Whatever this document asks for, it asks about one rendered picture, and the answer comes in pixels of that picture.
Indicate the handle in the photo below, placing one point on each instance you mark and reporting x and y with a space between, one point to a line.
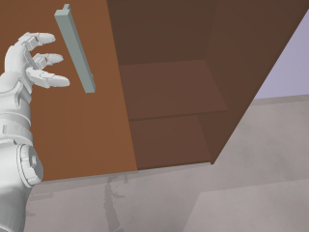
68 30

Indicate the wardrobe door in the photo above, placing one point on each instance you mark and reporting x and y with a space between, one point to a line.
75 134

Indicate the left robot upper arm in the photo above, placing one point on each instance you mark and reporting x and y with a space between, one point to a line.
20 170

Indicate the left robot hand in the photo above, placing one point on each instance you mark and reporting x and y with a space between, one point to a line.
18 59

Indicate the left robot forearm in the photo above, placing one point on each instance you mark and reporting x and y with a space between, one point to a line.
15 111

